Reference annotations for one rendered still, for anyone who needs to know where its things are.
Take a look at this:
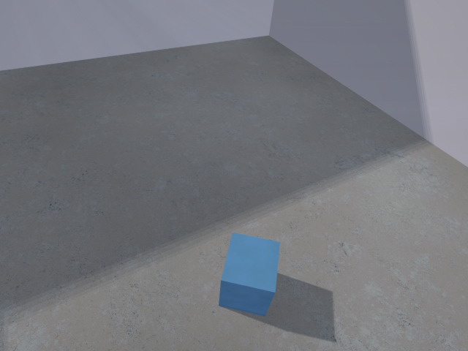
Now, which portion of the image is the carton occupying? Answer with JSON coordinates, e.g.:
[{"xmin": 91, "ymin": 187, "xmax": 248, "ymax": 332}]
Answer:
[{"xmin": 219, "ymin": 233, "xmax": 280, "ymax": 316}]

